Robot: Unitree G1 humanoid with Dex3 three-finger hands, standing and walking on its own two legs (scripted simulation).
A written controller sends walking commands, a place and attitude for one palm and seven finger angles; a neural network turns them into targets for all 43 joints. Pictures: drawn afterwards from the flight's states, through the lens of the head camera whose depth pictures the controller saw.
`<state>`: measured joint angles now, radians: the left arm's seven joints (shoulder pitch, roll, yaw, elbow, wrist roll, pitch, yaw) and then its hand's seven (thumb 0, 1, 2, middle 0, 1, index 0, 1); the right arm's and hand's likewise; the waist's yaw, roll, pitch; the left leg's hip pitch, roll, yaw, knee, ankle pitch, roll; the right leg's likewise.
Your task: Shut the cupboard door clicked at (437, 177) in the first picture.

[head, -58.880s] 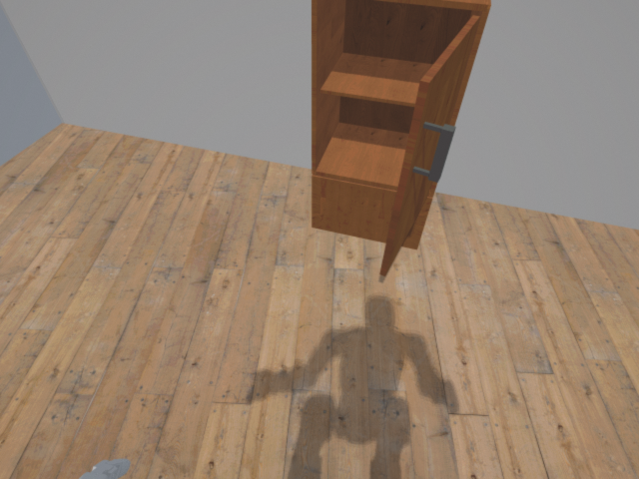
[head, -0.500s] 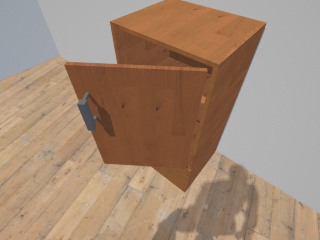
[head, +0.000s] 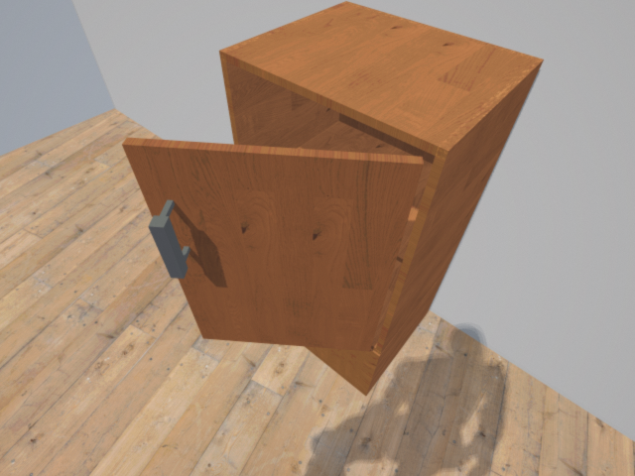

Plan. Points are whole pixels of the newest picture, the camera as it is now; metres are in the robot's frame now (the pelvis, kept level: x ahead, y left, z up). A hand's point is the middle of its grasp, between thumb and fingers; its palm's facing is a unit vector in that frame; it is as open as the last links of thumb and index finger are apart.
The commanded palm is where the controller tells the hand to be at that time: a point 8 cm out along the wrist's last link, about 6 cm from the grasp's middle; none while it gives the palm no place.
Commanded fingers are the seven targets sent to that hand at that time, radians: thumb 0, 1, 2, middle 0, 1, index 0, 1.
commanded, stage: come to a stop and stand still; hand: left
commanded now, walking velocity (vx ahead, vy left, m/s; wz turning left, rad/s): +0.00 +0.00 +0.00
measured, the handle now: (174, 239) +0.47 +0.28 -0.02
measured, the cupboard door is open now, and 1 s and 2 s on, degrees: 36 36 36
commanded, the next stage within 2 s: look again from close up in 0.24 s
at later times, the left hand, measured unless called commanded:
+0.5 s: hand out of the picture +0.02 +0.19 -0.17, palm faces +0.00 -0.98 -0.21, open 7.3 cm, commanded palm none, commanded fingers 0.00 0.90 0.90 -0.20 -0.30 -0.20 -0.30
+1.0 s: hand out of the picture +0.01 +0.20 -0.17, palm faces +0.09 -0.98 -0.19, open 7.3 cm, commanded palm +0.09 +0.25 -0.07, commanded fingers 0.00 0.90 0.90 -0.24 -0.34 -0.24 -0.34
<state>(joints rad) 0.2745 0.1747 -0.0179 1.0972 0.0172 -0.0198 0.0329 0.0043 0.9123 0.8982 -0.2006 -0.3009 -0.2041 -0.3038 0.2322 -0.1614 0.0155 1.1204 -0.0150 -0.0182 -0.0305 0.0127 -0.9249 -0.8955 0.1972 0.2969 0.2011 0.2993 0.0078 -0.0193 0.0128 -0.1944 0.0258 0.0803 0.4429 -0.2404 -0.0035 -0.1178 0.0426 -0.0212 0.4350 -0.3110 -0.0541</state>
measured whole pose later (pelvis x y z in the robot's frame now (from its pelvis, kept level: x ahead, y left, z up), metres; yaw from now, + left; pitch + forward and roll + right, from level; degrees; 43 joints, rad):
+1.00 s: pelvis +0.00 +0.02 +0.00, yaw +1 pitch +0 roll +0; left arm 0.32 0.17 0.03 0.96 -0.01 0.03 0.02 0.01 0.91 0.90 -0.20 -0.30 -0.21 -0.30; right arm 0.24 -0.17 0.02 1.10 -0.01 -0.04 -0.04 0.01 -0.91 -0.90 0.20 0.30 0.20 0.30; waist 0.01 -0.01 0.05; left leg -0.20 0.01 0.08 0.43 -0.23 0.02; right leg -0.11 0.02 -0.03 0.41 -0.29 -0.03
